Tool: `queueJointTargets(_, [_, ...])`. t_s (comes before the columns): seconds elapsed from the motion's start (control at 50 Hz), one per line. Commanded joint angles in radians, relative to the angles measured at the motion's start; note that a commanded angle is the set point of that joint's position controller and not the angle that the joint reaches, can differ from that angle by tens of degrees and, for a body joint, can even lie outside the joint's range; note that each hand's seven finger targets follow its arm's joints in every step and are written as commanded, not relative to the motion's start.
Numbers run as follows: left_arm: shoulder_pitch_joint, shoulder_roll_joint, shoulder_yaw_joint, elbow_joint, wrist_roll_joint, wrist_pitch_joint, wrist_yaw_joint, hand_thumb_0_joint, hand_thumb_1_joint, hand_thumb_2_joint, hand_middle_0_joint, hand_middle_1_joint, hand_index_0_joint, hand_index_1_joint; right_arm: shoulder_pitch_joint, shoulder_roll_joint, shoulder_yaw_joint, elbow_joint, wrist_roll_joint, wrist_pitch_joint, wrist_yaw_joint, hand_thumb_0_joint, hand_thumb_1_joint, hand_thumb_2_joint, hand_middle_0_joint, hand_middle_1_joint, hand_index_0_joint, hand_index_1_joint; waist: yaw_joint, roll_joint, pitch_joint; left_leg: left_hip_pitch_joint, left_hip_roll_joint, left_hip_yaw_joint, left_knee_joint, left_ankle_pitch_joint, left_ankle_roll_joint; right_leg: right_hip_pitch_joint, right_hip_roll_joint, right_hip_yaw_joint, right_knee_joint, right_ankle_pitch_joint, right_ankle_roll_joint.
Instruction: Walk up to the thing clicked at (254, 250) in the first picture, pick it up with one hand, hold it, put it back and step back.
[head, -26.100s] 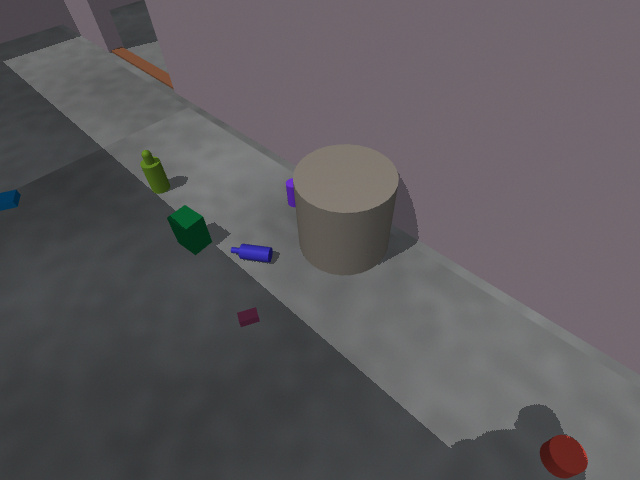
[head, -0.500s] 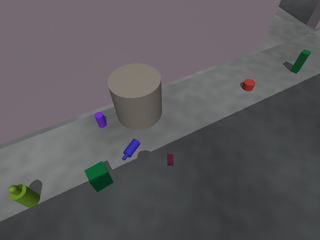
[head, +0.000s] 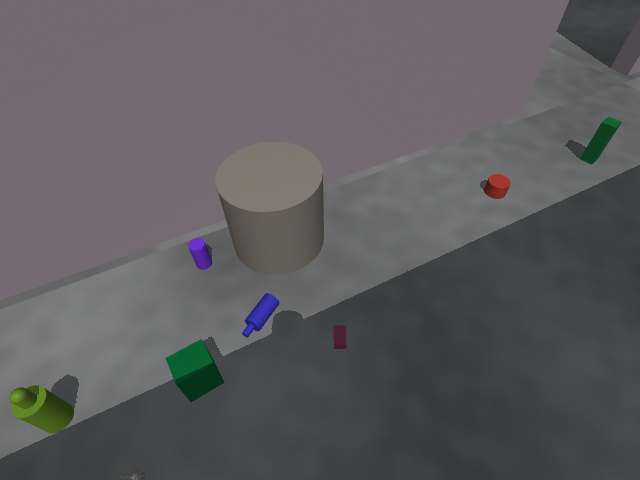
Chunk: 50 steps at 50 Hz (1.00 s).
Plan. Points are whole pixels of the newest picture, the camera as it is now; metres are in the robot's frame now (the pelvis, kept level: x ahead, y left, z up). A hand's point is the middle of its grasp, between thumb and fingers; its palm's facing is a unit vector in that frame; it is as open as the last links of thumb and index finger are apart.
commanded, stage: walk up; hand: left
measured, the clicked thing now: (258, 316) +0.75 +0.24 -0.74
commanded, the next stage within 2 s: stand in 0.30 s
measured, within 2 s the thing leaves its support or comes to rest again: neither
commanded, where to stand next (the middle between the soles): +0.38 -0.01 m, yaw +1 degrees
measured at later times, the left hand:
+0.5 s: hand out of the picture +0.07 +0.25 -0.14, palm faces -0.01 -0.94 -0.34, open 7.4 cm
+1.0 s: hand out of the picture +0.05 +0.24 -0.14, palm faces -0.05 -0.94 -0.34, open 7.4 cm
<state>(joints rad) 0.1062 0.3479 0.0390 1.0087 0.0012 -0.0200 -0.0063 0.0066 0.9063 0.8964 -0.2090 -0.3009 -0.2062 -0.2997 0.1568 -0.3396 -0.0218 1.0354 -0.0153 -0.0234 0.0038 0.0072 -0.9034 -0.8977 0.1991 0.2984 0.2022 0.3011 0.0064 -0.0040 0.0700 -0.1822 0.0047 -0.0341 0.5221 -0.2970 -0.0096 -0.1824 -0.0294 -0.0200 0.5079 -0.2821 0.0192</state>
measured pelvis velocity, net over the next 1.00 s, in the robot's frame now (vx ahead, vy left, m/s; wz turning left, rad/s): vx -0.02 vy -0.01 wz -0.01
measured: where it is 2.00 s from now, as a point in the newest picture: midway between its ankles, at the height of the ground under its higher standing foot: outside the picture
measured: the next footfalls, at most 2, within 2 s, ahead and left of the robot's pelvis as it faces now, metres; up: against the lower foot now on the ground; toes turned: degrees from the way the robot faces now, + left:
left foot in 1.58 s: +0.16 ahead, +0.15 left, +0.00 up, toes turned +4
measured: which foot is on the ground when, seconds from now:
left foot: down 0.00-1.00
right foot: down 0.00-1.00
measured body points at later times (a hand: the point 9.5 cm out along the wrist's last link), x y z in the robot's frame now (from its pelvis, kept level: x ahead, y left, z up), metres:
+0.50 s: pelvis -0.01 +0.00 +0.01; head -0.01 +0.00 +0.46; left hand +0.07 +0.30 -0.12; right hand +0.09 -0.29 -0.12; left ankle -0.01 +0.13 -0.74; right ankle +0.00 -0.13 -0.74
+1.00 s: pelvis -0.02 -0.01 +0.01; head -0.01 -0.01 +0.46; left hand +0.05 +0.29 -0.12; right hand +0.04 -0.31 -0.13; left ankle -0.01 +0.13 -0.74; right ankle +0.00 -0.13 -0.74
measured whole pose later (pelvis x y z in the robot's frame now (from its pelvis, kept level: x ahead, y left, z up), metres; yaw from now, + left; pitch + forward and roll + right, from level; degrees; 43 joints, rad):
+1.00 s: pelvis -0.02 -0.01 +0.01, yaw -1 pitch -3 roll +0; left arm 0.12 0.35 -0.01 1.14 0.01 -0.02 -0.01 0.01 0.91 0.90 -0.21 -0.30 -0.20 -0.30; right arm 0.13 -0.35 0.00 1.15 -0.01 -0.01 0.01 0.01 -0.90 -0.90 0.20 0.30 0.20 0.30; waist -0.01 0.00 0.06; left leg -0.12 0.02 -0.03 0.33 -0.17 -0.02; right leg -0.13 -0.02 -0.01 0.34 -0.16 0.01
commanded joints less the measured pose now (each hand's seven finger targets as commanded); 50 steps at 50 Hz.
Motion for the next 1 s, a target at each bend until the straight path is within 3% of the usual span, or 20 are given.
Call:
queueJointTargets(0.0, [-0.036, 0.227, 0.048, -0.051, -0.005, -0.027, 0.017, 0.0, 0.9, 0.9, -0.2, -0.3, -0.2, -0.3, -0.044, -0.22, -0.046, -0.056, 0.003, -0.024, -0.019, 0.0, -0.9, -0.9, 0.2, 0.3, 0.2, 0.3, 0.003, 0.028, -0.139, 0.012, 0.094, -0.065, -0.079, 0.425, 0.046, 0.113, -0.087, 0.087, -0.061, 0.368, -0.069])
queueJointTargets(0.08, [-0.057, 0.21, 0.04, -0.033, -0.005, -0.018, 0.018, 0.0, 0.9, 0.9, -0.2, -0.3, -0.2, -0.3, -0.082, -0.219, -0.044, -0.042, 0.006, -0.021, -0.018, 0.0, -0.9, -0.9, 0.2, 0.3, 0.2, 0.3, 0.012, 0.061, -0.141, 0.031, 0.118, -0.092, -0.123, 0.428, 0.054, 0.112, -0.071, 0.062, -0.065, 0.296, -0.055])
queueJointTargets(0.14, [-0.063, 0.213, 0.039, -0.018, -0.001, -0.016, 0.016, 0.0, 0.9, 0.9, -0.2, -0.3, -0.2, -0.3, -0.099, -0.211, -0.043, -0.038, 0.005, -0.018, -0.019, 0.0, -0.9, -0.9, 0.2, 0.3, 0.2, 0.3, 0.008, 0.045, -0.138, 0.03, 0.116, -0.082, -0.135, 0.417, 0.049, 0.122, -0.073, 0.062, -0.085, 0.302, -0.052])
queueJointTargets(0.26, [-0.08, 0.216, 0.034, 0.002, 0.006, -0.014, 0.011, 0.0, 0.9, 0.9, -0.2, -0.3, -0.2, -0.3, -0.134, -0.206, -0.04, -0.026, -0.001, -0.014, -0.014, 0.0, -0.9, -0.9, 0.2, 0.3, 0.2, 0.3, 0.007, 0.025, -0.087, -0.009, 0.105, -0.086, -0.186, 0.247, 0.042, 0.118, -0.078, 0.08, -0.143, 0.228, -0.044])
queueJointTargets(0.28, [-0.077, 0.194, 0.015, 0.024, 0.005, -0.013, 0.01, 0.0, 0.9, 0.9, -0.2, -0.3, -0.2, -0.3, -0.127, -0.215, -0.036, -0.018, 0.007, -0.016, -0.013, 0.0, -0.9, -0.9, 0.2, 0.3, 0.2, 0.3, -0.003, 0.03, -0.069, 0.015, 0.115, -0.088, -0.222, 0.268, 0.035, 0.094, -0.091, 0.093, -0.172, 0.24, -0.041])
queueJointTargets(0.36, [-0.076, 0.207, 0.012, 0.036, 0.006, -0.019, 0.011, 0.0, 0.9, 0.9, -0.2, -0.3, -0.2, -0.3, -0.128, -0.215, -0.036, -0.004, 0.008, -0.018, -0.01, 0.0, -0.9, -0.9, 0.2, 0.3, 0.2, 0.3, -0.006, 0.013, -0.107, 0.084, 0.122, -0.081, -0.217, 0.356, 0.032, 0.114, -0.097, 0.086, -0.186, 0.296, -0.039])
queueJointTargets(0.42, [-0.069, 0.209, 0.006, 0.048, 0.006, -0.023, 0.012, 0.0, 0.9, 0.9, -0.2, -0.3, -0.2, -0.3, -0.126, -0.219, -0.035, 0.006, 0.009, -0.015, -0.007, 0.0, -0.9, -0.9, 0.2, 0.3, 0.2, 0.3, -0.008, 0.01, -0.116, 0.089, 0.12, -0.075, -0.231, 0.319, 0.031, 0.12, -0.099, 0.089, -0.21, 0.277, -0.033])
queueJointTargets(0.58, [-0.049, 0.224, 0.0, 0.072, 0.009, -0.02, 0.01, 0.0, 0.9, 0.9, -0.2, -0.3, -0.2, -0.3, -0.112, -0.21, -0.029, 0.032, 0.007, -0.005, 0.002, 0.0, -0.9, -0.9, 0.2, 0.3, 0.2, 0.3, -0.009, 0.006, -0.051, 0.045, 0.1, -0.071, -0.279, 0.079, 0.025, 0.041, -0.097, 0.11, -0.271, 0.031, -0.032])
queueJointTargets(0.64, [-0.041, 0.226, -0.002, 0.072, 0.014, -0.019, 0.009, 0.0, 0.9, 0.9, -0.2, -0.3, -0.2, -0.3, -0.108, -0.216, -0.033, 0.036, 0.005, -0.004, 0.003, 0.0, -0.9, -0.9, 0.2, 0.3, 0.2, 0.3, -0.008, 0.004, -0.051, 0.048, 0.102, -0.076, -0.27, 0.062, 0.028, 0.015, -0.098, 0.117, -0.277, -0.02, -0.037])
queueJointTargets(0.68, [-0.037, 0.225, -0.001, 0.071, 0.009, -0.019, 0.007, 0.0, 0.9, 0.9, -0.2, -0.3, -0.2, -0.3, -0.089, -0.218, -0.03, 0.04, 0.004, -0.006, 0.003, 0.0, -0.9, -0.9, 0.2, 0.3, 0.2, 0.3, -0.009, 0.017, -0.058, 0.023, 0.101, -0.078, -0.279, 0.053, 0.027, 0.038, -0.096, 0.117, -0.266, 0.003, -0.037])
queueJointTargets(0.74, [-0.021, 0.216, -0.006, 0.077, 0.009, -0.021, 0.007, 0.0, 0.9, 0.9, -0.2, -0.3, -0.2, -0.3, -0.106, -0.219, -0.029, 0.039, 0.004, -0.009, 0.001, 0.0, -0.9, -0.9, 0.2, 0.3, 0.2, 0.3, 0.002, 0.013, -0.076, 0.034, 0.112, -0.083, -0.275, 0.115, 0.029, 0.061, -0.098, 0.11, -0.244, 0.079, -0.039])
queueJointTargets(0.86, [-0.024, 0.224, -0.007, 0.072, 0.006, -0.021, 0.008, 0.0, 0.9, 0.9, -0.2, -0.3, -0.2, -0.3, -0.077, -0.219, -0.023, 0.047, 0.007, -0.01, -0.003, 0.0, -0.9, -0.9, 0.2, 0.3, 0.2, 0.3, -0.007, 0.004, -0.106, 0.063, 0.115, -0.075, -0.254, 0.211, 0.027, 0.084, -0.102, 0.107, -0.223, 0.187, -0.043])
queueJointTargets(0.98, [-0.024, 0.229, -0.008, 0.076, 0.003, -0.017, 0.01, 0.0, 0.9, 0.9, -0.2, -0.3, -0.2, -0.3, -0.062, -0.218, -0.017, 0.055, 0.008, -0.005, -0.004, 0.0, -0.9, -0.9, 0.2, 0.3, 0.2, 0.3, -0.009, -0.01, -0.074, 0.056, 0.112, -0.073, -0.257, 0.184, 0.022, 0.06, -0.101, 0.111, -0.232, 0.158, -0.042])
